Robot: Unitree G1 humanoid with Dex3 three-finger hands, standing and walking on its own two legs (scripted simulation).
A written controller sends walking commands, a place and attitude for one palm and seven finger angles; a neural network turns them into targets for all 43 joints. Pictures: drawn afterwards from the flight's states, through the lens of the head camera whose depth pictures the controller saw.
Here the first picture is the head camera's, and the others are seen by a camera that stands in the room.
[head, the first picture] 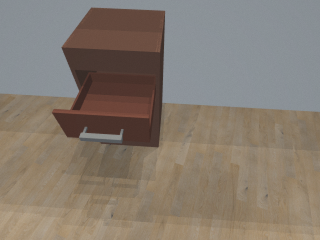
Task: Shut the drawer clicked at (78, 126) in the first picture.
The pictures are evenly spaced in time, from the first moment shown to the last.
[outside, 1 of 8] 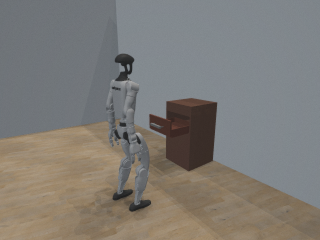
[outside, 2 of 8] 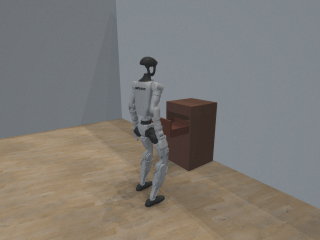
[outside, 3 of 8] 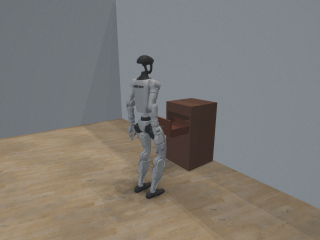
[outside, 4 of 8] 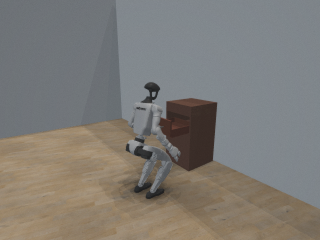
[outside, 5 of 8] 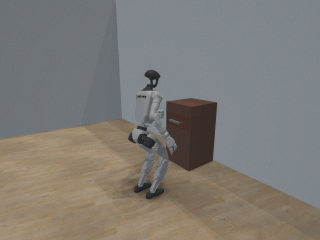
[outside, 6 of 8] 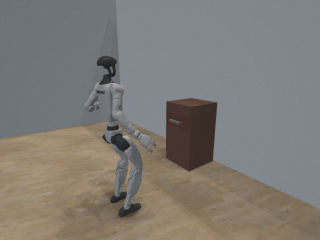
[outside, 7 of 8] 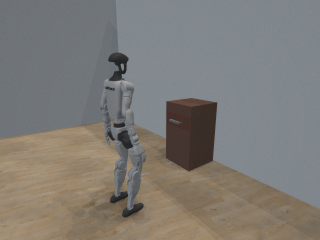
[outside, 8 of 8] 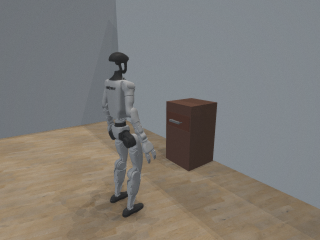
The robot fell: no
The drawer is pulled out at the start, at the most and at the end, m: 0.28 0.28 0.00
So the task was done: yes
